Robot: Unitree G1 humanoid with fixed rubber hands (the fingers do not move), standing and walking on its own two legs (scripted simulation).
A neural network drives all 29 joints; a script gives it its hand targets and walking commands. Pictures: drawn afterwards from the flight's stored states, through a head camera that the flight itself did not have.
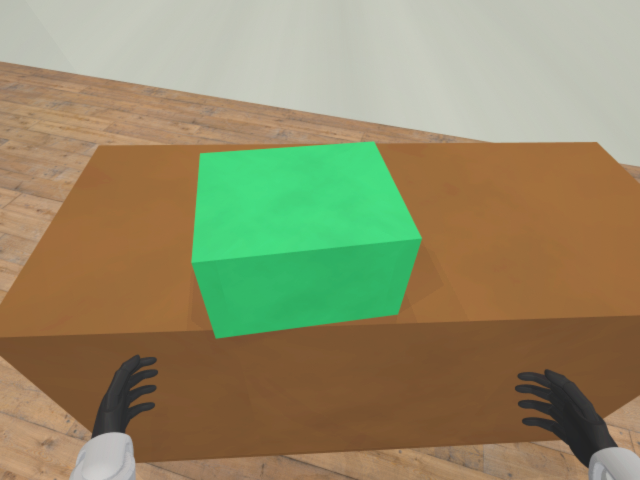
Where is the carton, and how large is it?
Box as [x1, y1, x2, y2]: [191, 141, 421, 338]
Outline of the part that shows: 373,141 200,153 191,262 216,338 397,314 421,237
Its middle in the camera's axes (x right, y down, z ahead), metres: -0.03 -0.01 +0.65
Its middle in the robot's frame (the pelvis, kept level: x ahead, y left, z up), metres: +0.49 +0.04 +0.02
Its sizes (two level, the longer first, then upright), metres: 0.301 0.243 0.184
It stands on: a pedestal, 0.70 m high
